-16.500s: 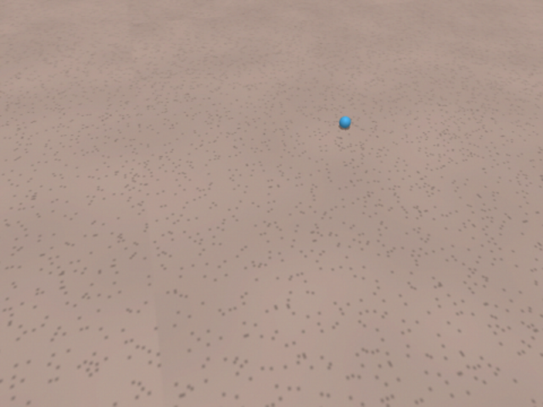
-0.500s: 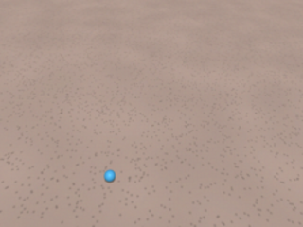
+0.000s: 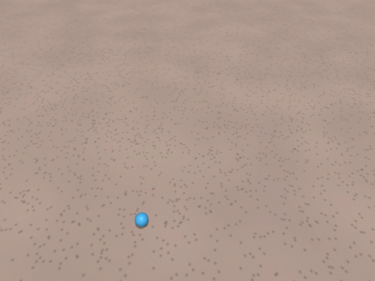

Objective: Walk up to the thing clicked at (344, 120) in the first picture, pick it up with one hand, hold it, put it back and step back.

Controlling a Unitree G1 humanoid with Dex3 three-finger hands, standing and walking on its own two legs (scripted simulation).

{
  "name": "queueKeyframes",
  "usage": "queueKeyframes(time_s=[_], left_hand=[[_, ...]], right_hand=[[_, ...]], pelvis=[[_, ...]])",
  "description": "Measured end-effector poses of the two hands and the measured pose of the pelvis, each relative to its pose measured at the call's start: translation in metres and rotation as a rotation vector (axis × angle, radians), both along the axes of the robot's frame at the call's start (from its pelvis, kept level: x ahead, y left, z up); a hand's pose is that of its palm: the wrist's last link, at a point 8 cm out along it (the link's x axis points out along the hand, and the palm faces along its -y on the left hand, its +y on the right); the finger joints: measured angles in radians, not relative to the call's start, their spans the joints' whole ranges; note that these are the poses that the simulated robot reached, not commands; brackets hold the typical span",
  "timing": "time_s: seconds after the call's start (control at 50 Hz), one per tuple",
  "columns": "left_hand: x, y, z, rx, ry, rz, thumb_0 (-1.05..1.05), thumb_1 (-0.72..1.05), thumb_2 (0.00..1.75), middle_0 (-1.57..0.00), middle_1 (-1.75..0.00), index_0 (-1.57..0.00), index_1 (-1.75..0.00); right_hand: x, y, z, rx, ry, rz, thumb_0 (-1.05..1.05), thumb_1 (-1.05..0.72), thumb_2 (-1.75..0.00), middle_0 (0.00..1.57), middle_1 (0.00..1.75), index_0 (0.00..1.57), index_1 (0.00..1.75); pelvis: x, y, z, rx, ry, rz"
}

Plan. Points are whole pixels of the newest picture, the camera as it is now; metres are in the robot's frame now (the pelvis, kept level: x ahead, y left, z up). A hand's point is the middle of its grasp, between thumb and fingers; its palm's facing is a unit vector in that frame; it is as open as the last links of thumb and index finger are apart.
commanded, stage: walk up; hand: left
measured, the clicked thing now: (141, 219) +0.63 +0.24 -0.74
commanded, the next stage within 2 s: none
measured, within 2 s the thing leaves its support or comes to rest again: neither
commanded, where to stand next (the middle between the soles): +0.25 +0.02 m, yaw -2 degrees
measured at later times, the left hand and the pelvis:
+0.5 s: hand (70, 266) +0.23 +0.30 -0.16, palm faces -0.03 -0.90 -0.44, open 7.4 cm; pelvis +0.15 +0.01 -0.03, yaw -1 degrees
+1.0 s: hand out of the picture +0.17 +0.31 -0.19, palm faces +0.04 -0.94 -0.35, open 7.4 cm; pelvis +0.06 +0.04 -0.03, yaw +4 degrees
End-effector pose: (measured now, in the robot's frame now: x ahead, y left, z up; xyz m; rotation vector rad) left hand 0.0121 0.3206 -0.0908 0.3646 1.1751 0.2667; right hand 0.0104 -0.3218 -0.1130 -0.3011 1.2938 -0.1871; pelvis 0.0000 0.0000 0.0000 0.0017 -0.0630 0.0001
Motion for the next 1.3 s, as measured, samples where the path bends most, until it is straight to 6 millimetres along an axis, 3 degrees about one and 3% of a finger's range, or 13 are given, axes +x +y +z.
queueKeyframes(time_s=[0.16, 0.22, 0.36, 0.42, 0.5, 0.62, 0.72, 0.86, 0.94, 1.02, 1.16, 1.22, 1.3], left_hand=[[0.062, 0.021, -0.042, -0.069, 0.06, -0.008, 0.01, 0.9, 0.9, -0.2, -0.3, -0.2, -0.3], [0.091, 0.019, -0.041, -0.089, 0.077, -0.036, 0.01, 0.9, 0.9, -0.2, -0.3, -0.2, -0.3], [0.169, 0.019, -0.027, -0.092, -0.023, -0.07, 0.01, 0.9, 0.9, -0.2, -0.3, -0.2, -0.3], [0.192, 0.017, -0.024, -0.047, -0.025, -0.064, 0.01, 0.9, 0.9, -0.2, -0.3, -0.2, -0.3], [0.214, 0.015, -0.027, 0.031, -0.003, -0.049, 0.0, 0.9, 0.9, -0.2, -0.3, -0.2, -0.3], [0.229, 0.004, -0.021, 0.066, 0.001, -0.064, 0.01, 0.9, 0.9, -0.2, -0.3, -0.2, -0.3], [0.235, 0.002, -0.021, 0.059, -0.05, -0.068, 0.01, 0.9, 0.9, -0.2, -0.3, -0.2, -0.3], [0.218, 0.014, -0.046, -0.005, -0.161, -0.044, 0.0, 0.9, 0.9, -0.2, -0.3, -0.2, -0.3], [0.183, 0.028, -0.065, -0.047, -0.127, -0.012, 0.0, 0.9, 0.9, -0.2, -0.3, -0.2, -0.3], [0.137, 0.038, -0.063, -0.074, -0.02, 0.027, 0.01, 0.9, 0.9, -0.2, -0.3, -0.2, -0.3], [0.05, 0.051, -0.045, -0.065, 0.154, 0.015, 0.01, 0.9, 0.9, -0.2, -0.3, -0.2, -0.3], [0.036, 0.052, -0.034, -0.042, 0.195, -0.014, 0.01, 0.9, 0.9, -0.2, -0.3, -0.2, -0.3], [0.051, 0.046, -0.019, -0.006, 0.136, -0.053, 0.01, 0.9, 0.9, -0.2, -0.3, -0.2, -0.3]], right_hand=[[0.098, 0.027, 0.004, -0.087, -0.105, 0.064, 0.01, -0.91, -0.89, 0.2, 0.3, 0.2, 0.3], [0.127, 0.038, 0.014, -0.085, -0.183, 0.051, 0.01, -0.91, -0.89, 0.2, 0.3, 0.2, 0.3], [0.166, 0.045, 0.02, -0.071, -0.174, 0.063, 0.01, -0.9, -0.89, 0.2, 0.3, 0.2, 0.3], [0.185, 0.039, 0.006, -0.061, -0.149, 0.057, 0.01, -0.9, -0.89, 0.2, 0.3, 0.2, 0.3], [0.217, 0.029, -0.029, -0.02, -0.136, 0.022, 0.01, -0.9, -0.89, 0.2, 0.3, 0.2, 0.3], [0.247, 0.035, -0.055, 0.018, -0.099, 0.034, 0.01, -0.91, -0.89, 0.2, 0.3, 0.2, 0.3], [0.24, 0.038, -0.051, 0.001, -0.082, 0.071, 0.01, -0.91, -0.89, 0.2, 0.3, 0.2, 0.3], [0.198, 0.04, -0.039, -0.101, -0.071, 0.123, 0.01, -0.91, -0.89, 0.2, 0.3, 0.2, 0.3], [0.155, 0.045, -0.02, -0.139, -0.062, 0.113, 0.01, -0.91, -0.89, 0.2, 0.3, 0.2, 0.3], [0.12, 0.046, 0.005, -0.171, -0.039, 0.089, 0.01, -0.9, -0.89, 0.2, 0.3, 0.2, 0.3], [0.099, 0.044, 0.031, -0.154, -0.115, 0.062, 0.01, -0.9, -0.89, 0.2, 0.3, 0.2, 0.3], [0.088, 0.036, 0.034, -0.142, -0.171, 0.035, 0.01, -0.9, -0.89, 0.2, 0.3, 0.2, 0.3], [0.063, 0.018, 0.027, -0.118, -0.163, 0.008, 0.01, -0.9, -0.89, 0.2, 0.3, 0.2, 0.3]], pelvis=[[0.058, 0.027, -0.02, 0.02, 0.011, 0.003], [0.078, 0.034, -0.014, -0.009, 0.008, 0.013], [0.123, 0.03, -0.006, 0.005, 0.003, 0.005], [0.138, 0.025, -0.011, 0.013, 0.006, -0.005], [0.155, 0.013, -0.029, 0.023, 0.01, -0.008], [0.149, 0.009, -0.031, 0.024, 0.023, -0.013], [0.136, 0.013, -0.03, 0.024, 0.053, 0.009], [0.1, 0.03, -0.046, -0.009, 0.027, 0.078], [0.074, 0.041, -0.046, 0.01, -0.006, 0.049], [0.057, 0.044, -0.028, -0.042, 0.021, 0.063], [0.042, 0.044, -0.008, -0.041, 0.058, 0.002], [0.043, 0.039, -0.004, -0.04, 0.044, -0.031], [0.038, 0.025, -0.003, -0.029, 0.024, -0.037]])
